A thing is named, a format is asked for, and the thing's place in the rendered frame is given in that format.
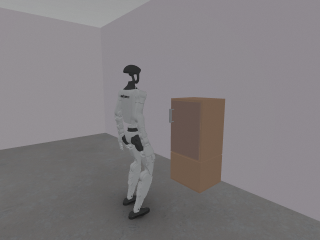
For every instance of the cupboard door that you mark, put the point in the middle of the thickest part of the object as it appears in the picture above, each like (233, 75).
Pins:
(185, 130)

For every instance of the robot right shin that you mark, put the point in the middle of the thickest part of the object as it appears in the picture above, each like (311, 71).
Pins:
(142, 190)

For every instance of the handle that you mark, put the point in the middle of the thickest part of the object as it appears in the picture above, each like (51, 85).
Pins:
(170, 115)

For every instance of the left robot forearm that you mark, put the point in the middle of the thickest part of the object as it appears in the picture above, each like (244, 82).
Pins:
(120, 126)

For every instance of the right robot thigh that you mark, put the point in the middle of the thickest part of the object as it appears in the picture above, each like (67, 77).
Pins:
(140, 148)

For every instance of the robot right hand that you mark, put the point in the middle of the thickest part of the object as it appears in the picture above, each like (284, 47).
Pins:
(148, 151)

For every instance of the left robot upper arm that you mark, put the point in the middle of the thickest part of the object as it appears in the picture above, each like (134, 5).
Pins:
(118, 111)

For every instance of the robot left hand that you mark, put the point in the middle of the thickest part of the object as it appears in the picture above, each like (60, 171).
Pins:
(120, 142)

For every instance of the right robot upper arm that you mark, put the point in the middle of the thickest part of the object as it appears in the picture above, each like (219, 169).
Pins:
(139, 104)

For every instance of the right robot forearm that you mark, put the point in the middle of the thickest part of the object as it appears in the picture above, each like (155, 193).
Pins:
(142, 131)

